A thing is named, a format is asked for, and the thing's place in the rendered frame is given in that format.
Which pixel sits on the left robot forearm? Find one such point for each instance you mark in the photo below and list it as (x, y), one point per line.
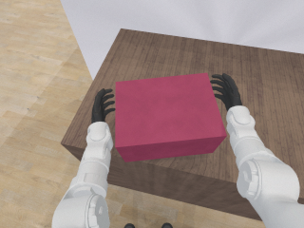
(92, 174)

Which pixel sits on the left robot upper arm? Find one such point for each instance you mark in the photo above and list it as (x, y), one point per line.
(87, 211)

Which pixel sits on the robot right hand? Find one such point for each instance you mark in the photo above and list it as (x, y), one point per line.
(230, 95)

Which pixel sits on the right robot upper arm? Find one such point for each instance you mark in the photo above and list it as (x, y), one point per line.
(272, 189)

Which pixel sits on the pedestal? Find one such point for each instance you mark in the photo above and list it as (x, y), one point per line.
(270, 83)

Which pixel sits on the carton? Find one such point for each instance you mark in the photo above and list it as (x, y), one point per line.
(167, 117)

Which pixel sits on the robot left hand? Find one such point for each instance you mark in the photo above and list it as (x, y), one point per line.
(99, 113)

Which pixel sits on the right robot forearm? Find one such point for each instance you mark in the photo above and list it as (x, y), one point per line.
(245, 142)

